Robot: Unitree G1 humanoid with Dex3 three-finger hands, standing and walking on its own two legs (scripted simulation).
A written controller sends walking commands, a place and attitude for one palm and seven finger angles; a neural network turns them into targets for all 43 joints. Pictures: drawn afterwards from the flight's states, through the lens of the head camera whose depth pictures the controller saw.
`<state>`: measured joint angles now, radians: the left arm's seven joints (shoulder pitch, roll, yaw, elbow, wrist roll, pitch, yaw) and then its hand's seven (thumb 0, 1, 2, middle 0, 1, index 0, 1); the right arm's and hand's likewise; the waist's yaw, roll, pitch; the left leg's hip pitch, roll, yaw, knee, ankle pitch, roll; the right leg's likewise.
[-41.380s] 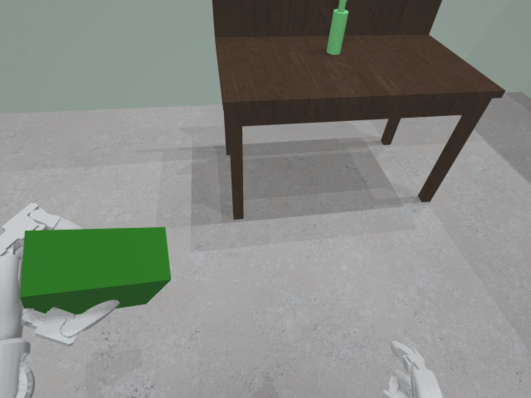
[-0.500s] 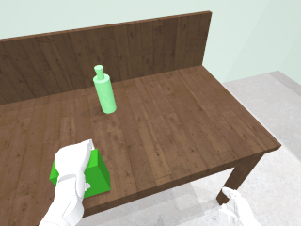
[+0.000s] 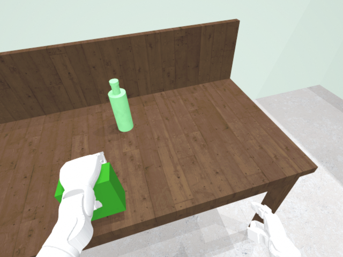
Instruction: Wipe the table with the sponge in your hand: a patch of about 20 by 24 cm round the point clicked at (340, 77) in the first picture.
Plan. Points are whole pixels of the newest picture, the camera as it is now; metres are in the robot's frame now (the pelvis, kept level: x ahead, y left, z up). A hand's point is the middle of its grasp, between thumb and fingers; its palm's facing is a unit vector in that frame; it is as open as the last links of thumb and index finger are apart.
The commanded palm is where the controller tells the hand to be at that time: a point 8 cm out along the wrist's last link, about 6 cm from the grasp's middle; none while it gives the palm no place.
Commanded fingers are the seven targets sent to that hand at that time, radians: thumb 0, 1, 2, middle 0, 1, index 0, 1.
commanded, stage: lift the sponge slowly off the table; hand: left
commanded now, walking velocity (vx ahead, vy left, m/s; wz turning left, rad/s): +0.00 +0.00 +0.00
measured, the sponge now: (97, 198) +0.25 +0.25 -0.03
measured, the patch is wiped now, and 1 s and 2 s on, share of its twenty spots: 1.00 1.00 1.00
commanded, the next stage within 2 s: bring the sponge back beside the body in 1.04 s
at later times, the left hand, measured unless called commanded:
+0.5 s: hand (88, 177) +0.26 +0.25 +0.06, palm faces +0.02 -0.15 -0.99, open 10.4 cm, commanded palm +0.23 +0.25 +0.13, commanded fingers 0.00 0.10 1.30 -1.20 -1.60 -1.20 -1.60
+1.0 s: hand (88, 166) +0.27 +0.24 +0.10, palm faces +0.08 -0.17 -0.98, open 10.4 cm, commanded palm +0.23 +0.24 +0.16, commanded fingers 0.00 0.10 1.30 -1.20 -1.60 -1.20 -1.60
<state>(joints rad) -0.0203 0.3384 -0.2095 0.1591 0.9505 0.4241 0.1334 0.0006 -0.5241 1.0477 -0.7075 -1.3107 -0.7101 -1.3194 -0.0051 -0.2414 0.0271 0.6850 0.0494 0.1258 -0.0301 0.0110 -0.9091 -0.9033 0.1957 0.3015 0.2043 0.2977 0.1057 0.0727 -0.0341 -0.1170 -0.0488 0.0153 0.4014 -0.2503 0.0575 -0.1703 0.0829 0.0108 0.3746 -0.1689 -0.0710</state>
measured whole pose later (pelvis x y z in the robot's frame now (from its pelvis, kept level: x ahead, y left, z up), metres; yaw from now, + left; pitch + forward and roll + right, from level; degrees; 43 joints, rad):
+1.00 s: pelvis +0.00 +0.01 +0.00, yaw +0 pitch -5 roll +0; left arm -0.04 0.40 -0.23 -0.10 0.93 0.50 0.01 0.00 -0.52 1.05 -0.71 -1.31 -0.71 -1.32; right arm -0.05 -0.24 0.06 0.68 0.05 0.15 -0.01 0.01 -0.91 -0.90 0.20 0.30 0.20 0.30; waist 0.12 0.09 0.00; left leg -0.03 -0.06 0.02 0.33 -0.22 0.06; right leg -0.09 0.08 0.02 0.32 -0.15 -0.06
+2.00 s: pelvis -0.01 +0.00 +0.00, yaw +0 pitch -6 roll +0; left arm 0.18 0.48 -0.09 -0.27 0.87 0.44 -0.02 0.00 -0.52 1.05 -0.71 -1.31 -0.71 -1.32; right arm -0.03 -0.25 0.06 0.67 0.04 0.13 -0.02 0.01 -0.91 -0.90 0.20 0.30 0.20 0.30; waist 0.13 0.10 0.02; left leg -0.03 -0.05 0.02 0.37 -0.23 0.06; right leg -0.08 0.08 0.02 0.33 -0.14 -0.07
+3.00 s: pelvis -0.02 +0.01 +0.00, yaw +1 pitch -3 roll -1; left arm 0.36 0.42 0.25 -0.42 0.02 0.09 0.05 0.00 -0.53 1.05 -0.71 -1.31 -0.71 -1.32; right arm 0.11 -0.21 0.08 0.49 0.03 0.05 -0.04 0.01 -0.91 -0.90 0.20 0.30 0.21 0.30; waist 0.07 0.01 0.03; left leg -0.15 -0.06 0.00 0.45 -0.25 0.07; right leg -0.19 0.07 0.00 0.41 -0.16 -0.05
